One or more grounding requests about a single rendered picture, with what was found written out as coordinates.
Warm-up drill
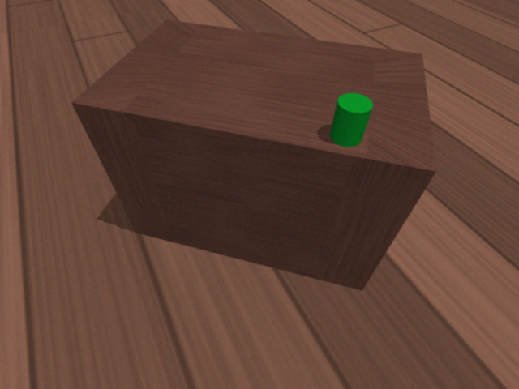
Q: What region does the can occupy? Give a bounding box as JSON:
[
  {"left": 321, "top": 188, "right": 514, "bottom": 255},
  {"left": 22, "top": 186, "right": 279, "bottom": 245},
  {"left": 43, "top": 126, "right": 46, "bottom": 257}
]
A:
[{"left": 330, "top": 93, "right": 373, "bottom": 147}]

